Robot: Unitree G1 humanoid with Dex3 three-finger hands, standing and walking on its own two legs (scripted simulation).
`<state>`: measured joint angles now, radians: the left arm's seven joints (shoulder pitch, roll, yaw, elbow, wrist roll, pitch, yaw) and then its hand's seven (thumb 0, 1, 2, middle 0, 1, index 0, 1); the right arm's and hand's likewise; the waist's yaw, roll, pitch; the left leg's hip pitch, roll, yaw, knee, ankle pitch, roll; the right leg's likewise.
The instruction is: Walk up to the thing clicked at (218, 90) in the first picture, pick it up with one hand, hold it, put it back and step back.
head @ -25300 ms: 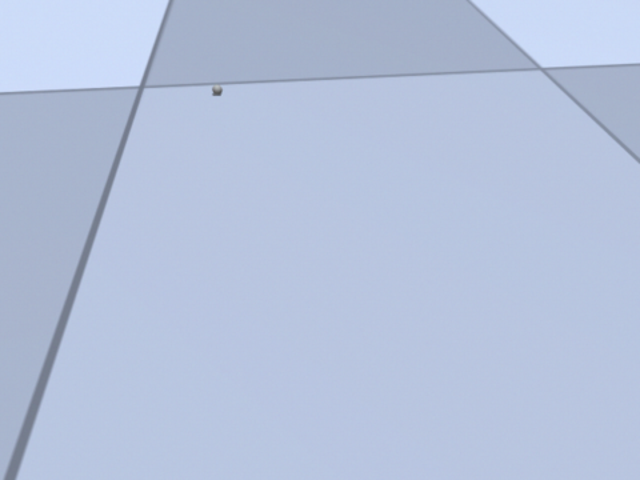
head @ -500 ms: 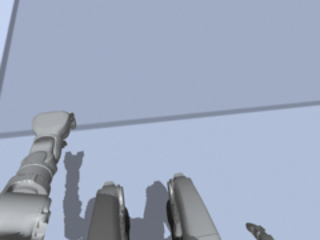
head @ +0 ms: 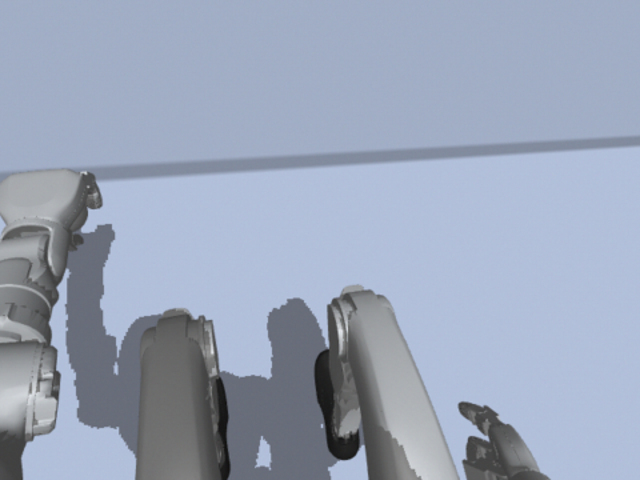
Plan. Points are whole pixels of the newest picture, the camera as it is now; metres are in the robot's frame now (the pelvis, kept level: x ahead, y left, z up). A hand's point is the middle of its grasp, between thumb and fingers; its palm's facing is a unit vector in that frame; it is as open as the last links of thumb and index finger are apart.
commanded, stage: crouch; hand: left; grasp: from above
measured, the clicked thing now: (62, 212) +0.46 +0.28 -0.18
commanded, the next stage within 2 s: lower in 0.78 s
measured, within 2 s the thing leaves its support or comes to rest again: neither
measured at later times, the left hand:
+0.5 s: hand (81, 228) +0.45 +0.28 -0.23, palm faces -0.46 -0.04 -0.89, open 7.1 cm
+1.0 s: hand (86, 230) +0.46 +0.28 -0.27, palm faces -0.47 -0.05 -0.88, open 7.0 cm
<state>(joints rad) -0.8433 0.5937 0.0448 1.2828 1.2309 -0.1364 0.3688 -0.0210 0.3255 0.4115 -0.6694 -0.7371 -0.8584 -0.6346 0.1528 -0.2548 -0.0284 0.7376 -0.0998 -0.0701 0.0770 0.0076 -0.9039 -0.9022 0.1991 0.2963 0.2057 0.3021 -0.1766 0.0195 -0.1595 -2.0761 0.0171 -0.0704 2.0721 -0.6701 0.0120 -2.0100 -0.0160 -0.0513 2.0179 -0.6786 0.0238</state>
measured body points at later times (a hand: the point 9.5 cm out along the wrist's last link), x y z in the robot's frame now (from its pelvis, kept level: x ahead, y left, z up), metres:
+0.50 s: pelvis -0.01 +0.00 -0.07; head +0.23 +0.05 +0.31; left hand +0.47 +0.28 -0.18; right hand +0.03 -0.28 -0.18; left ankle +0.07 +0.12 -0.40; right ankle +0.08 -0.13 -0.40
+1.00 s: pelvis -0.01 +0.00 -0.10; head +0.24 +0.06 +0.27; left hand +0.48 +0.28 -0.22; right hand +0.03 -0.28 -0.20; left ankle +0.07 +0.12 -0.40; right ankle +0.08 -0.13 -0.40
